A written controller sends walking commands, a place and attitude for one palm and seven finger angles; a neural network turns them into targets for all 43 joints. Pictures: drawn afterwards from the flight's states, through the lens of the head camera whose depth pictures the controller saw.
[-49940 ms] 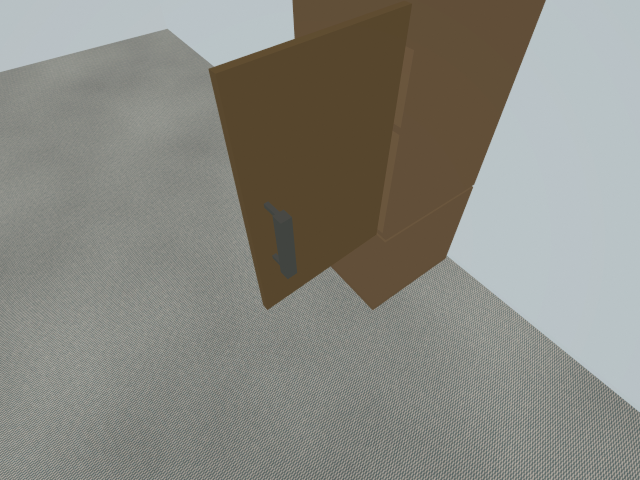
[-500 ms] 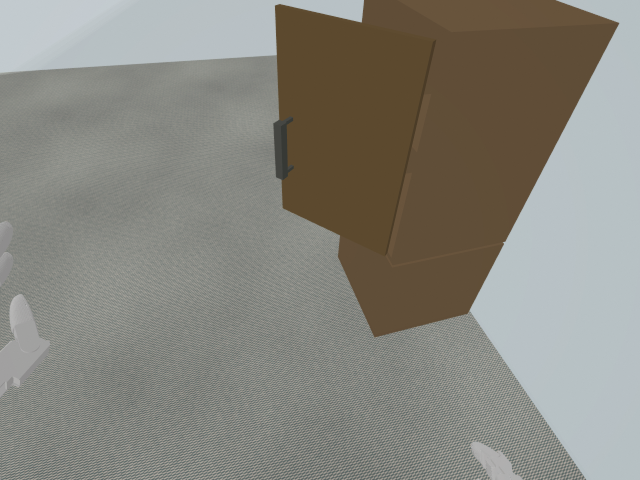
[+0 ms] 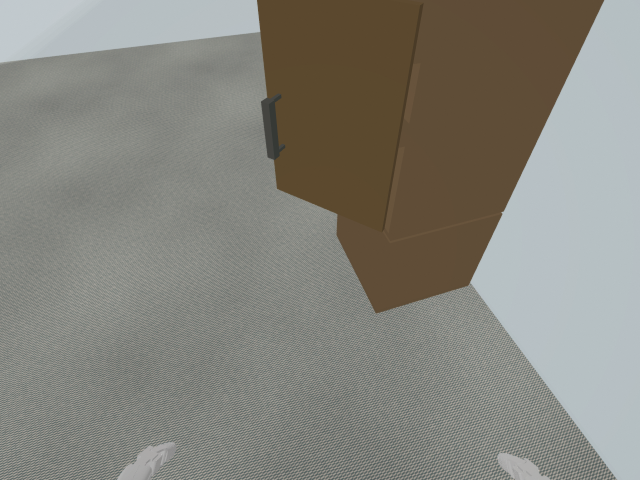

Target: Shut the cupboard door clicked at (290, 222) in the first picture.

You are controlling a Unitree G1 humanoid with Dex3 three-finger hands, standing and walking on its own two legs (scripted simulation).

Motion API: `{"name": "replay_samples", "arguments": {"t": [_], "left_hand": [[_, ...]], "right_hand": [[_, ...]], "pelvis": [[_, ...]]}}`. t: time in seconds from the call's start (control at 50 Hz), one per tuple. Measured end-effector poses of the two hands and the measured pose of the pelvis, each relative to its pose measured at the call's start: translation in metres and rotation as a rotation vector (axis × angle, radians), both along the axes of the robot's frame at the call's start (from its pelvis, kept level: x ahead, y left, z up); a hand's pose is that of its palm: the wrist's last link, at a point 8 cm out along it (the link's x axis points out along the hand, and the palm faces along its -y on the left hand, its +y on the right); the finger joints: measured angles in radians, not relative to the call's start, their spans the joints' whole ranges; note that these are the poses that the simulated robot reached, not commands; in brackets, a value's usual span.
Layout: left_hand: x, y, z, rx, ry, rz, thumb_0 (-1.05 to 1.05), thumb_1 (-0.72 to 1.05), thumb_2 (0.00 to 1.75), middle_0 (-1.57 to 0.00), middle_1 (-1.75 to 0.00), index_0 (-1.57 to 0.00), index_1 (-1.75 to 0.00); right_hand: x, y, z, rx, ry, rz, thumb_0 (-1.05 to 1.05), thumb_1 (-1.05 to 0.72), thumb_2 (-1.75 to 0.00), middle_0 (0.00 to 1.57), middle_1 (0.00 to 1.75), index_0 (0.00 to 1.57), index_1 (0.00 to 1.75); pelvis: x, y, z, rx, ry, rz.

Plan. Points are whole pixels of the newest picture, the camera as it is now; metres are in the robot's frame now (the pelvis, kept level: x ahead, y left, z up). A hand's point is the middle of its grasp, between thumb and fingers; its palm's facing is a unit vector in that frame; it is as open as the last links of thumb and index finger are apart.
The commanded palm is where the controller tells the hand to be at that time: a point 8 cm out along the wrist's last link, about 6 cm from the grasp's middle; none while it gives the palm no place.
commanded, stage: let the arm hang, fingers relaxed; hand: left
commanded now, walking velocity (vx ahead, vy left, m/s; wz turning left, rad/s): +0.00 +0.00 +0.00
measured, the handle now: (275, 126) +0.98 +0.16 -0.08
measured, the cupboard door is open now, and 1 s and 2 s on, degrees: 40 40 40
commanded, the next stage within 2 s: look to check the result in 0.86 s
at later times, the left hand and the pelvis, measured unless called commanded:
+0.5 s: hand out of the picture -0.03 +0.20 -0.16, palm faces +0.02 -0.97 -0.25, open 7.4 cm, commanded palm none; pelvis +0.00 -0.01 +0.01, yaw +0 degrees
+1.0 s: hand out of the picture +0.01 +0.17 -0.17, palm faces +0.01 -0.98 -0.17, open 7.4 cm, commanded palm none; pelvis +0.02 -0.01 +0.01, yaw +0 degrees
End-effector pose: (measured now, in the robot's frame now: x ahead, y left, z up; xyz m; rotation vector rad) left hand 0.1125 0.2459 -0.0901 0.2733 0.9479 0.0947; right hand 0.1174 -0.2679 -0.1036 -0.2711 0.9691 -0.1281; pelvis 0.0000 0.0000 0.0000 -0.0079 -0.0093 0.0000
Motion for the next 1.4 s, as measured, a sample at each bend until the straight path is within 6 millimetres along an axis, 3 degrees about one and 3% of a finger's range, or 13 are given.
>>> {"name": "replay_samples", "arguments": {"t": [0.06, 0.12, 0.22, 0.32, 0.4, 0.5, 0.64, 0.74, 0.88, 1.06, 1.22, 1.4], "left_hand": [[-0.05, -0.029, -0.039, -0.1, 0.194, 0.038, 0.01, 0.91, 0.9, -0.2, -0.3, -0.2, -0.3], [-0.09, -0.03, -0.055, -0.114, 0.319, 0.105, 0.01, 0.97, 0.9, -0.21, -0.3, -0.2, -0.3], [-0.141, -0.025, -0.055, -0.108, 0.465, 0.161, 0.01, 0.96, 0.9, -0.21, -0.3, -0.2, -0.3], [-0.163, -0.014, -0.044, -0.064, 0.528, 0.193, 0.01, 0.93, 0.9, -0.21, -0.3, -0.2, -0.3], [-0.161, -0.005, -0.037, -0.029, 0.521, 0.2, 0.01, 0.92, 0.9, -0.2, -0.3, -0.2, -0.3], [-0.142, -0.003, -0.035, -0.014, 0.468, 0.191, 0.01, 0.91, 0.9, -0.2, -0.3, -0.2, -0.3], [-0.11, -0.016, -0.04, -0.049, 0.396, 0.159, 0.0, 0.91, 0.9, -0.2, -0.29, -0.2, -0.3], [-0.098, -0.028, -0.044, -0.086, 0.384, 0.143, 0.0, 0.91, 0.9, -0.2, -0.3, -0.2, -0.3], [-0.098, -0.036, -0.047, -0.108, 0.41, 0.142, 0.0, 0.91, 0.9, -0.2, -0.3, -0.2, -0.3], [-0.108, -0.027, -0.044, -0.082, 0.459, 0.164, 0.0, 0.91, 0.9, -0.2, -0.3, -0.2, -0.3], [-0.109, -0.017, -0.04, -0.051, 0.469, 0.174, 0.0, 0.91, 0.9, -0.2, -0.3, -0.2, -0.3], [-0.096, -0.016, -0.039, -0.046, 0.444, 0.164, 0.0, 0.91, 0.9, -0.2, -0.3, -0.2, -0.3]], "right_hand": [[-0.036, -0.006, -0.001, -0.03, 0.134, -0.028, 0.01, -0.91, -0.9, 0.2, 0.3, 0.2, 0.3], [-0.072, -0.007, -0.003, -0.045, 0.268, -0.052, 0.01, -0.91, -0.9, 0.2, 0.3, 0.2, 0.3], [-0.114, 0.0, -0.009, -0.027, 0.41, -0.091, 0.01, -0.91, -0.9, 0.2, 0.3, 0.2, 0.3], [-0.127, 0.014, -0.021, 0.024, 0.442, -0.115, 0.01, -0.91, -0.9, 0.2, 0.3, 0.2, 0.3], [-0.124, 0.025, -0.028, 0.064, 0.424, -0.121, 0.01, -0.91, -0.9, 0.2, 0.3, 0.2, 0.3], [-0.114, 0.034, -0.032, 0.094, 0.388, -0.121, 0.01, -0.91, -0.9, 0.2, 0.3, 0.2, 0.3], [-0.103, 0.036, -0.029, 0.095, 0.359, -0.124, 0.01, -0.91, -0.9, 0.2, 0.3, 0.2, 0.3], [-0.102, 0.033, -0.026, 0.081, 0.366, -0.132, 0.01, -0.91, -0.9, 0.2, 0.3, 0.2, 0.3], [-0.105, 0.031, -0.023, 0.067, 0.391, -0.144, 0.01, -0.91, -0.9, 0.2, 0.3, 0.2, 0.3], [-0.104, 0.033, -0.024, 0.07, 0.414, -0.143, 0.01, -0.91, -0.9, 0.2, 0.3, 0.2, 0.3], [-0.092, 0.031, -0.026, 0.074, 0.401, -0.136, 0.01, -0.91, -0.9, 0.2, 0.3, 0.2, 0.3], [-0.076, 0.023, -0.024, 0.06, 0.37, -0.127, 0.01, -0.91, -0.9, 0.2, 0.3, 0.2, 0.3]], "pelvis": [[-0.001, -0.006, 0.001, 0.0, -0.007, 0.007], [-0.001, -0.012, 0.004, -0.007, -0.007, 0.016], [-0.001, -0.012, 0.008, -0.017, -0.009, 0.021], [0.0, -0.009, 0.01, -0.016, -0.016, 0.014], [0.001, -0.007, 0.011, -0.012, -0.021, 0.008], [0.002, -0.006, 0.012, -0.006, -0.028, 0.002], [0.006, -0.007, 0.012, -0.001, -0.028, -0.004], [0.009, -0.006, 0.013, 0.001, -0.023, -0.005], [0.015, -0.006, 0.014, 0.001, -0.021, -0.007], [0.021, -0.006, 0.014, 0.003, -0.019, -0.007], [0.025, -0.006, 0.015, 0.005, -0.021, -0.008], [0.029, -0.008, 0.015, 0.008, -0.023, -0.011]]}}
